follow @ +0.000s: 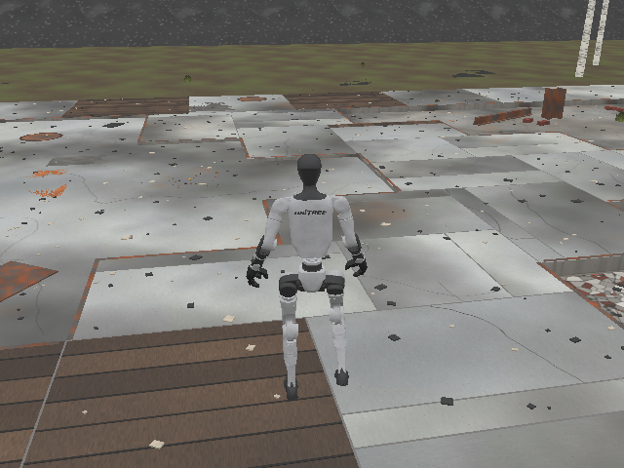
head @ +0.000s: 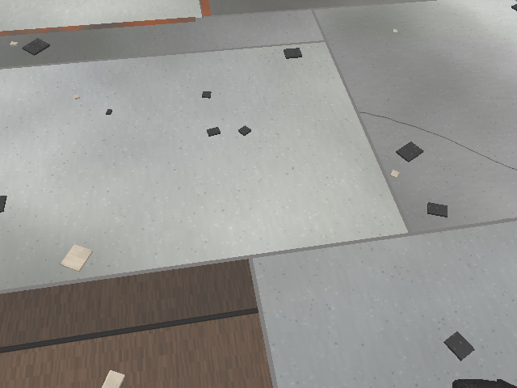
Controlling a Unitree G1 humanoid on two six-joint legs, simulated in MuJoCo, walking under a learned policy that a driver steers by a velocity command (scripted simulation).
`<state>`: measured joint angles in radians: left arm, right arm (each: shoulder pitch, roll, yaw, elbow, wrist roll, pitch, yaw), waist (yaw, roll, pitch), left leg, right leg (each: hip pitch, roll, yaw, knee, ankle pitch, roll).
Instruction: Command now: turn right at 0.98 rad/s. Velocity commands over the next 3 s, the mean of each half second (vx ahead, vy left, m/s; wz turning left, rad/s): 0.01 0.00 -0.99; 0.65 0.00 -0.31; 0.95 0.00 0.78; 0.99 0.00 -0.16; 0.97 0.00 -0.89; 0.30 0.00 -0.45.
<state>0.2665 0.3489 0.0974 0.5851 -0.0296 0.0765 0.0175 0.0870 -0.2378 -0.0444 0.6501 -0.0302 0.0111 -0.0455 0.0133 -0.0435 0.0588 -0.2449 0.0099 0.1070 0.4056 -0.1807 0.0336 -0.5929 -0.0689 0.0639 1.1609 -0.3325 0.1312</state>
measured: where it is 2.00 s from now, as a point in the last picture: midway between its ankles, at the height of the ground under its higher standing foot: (390, 222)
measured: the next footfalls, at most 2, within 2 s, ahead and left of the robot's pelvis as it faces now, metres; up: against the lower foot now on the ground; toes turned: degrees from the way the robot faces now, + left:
right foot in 0.22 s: +0.02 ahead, -0.16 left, +0.00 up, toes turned -18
left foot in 0.72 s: +0.20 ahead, +0.00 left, +0.00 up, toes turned -46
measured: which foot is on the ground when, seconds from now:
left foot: down 0.00-0.22, up 0.24-0.70, down 0.72-1.00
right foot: up 0.00-0.20, down 0.22-0.72, up 0.74-1.00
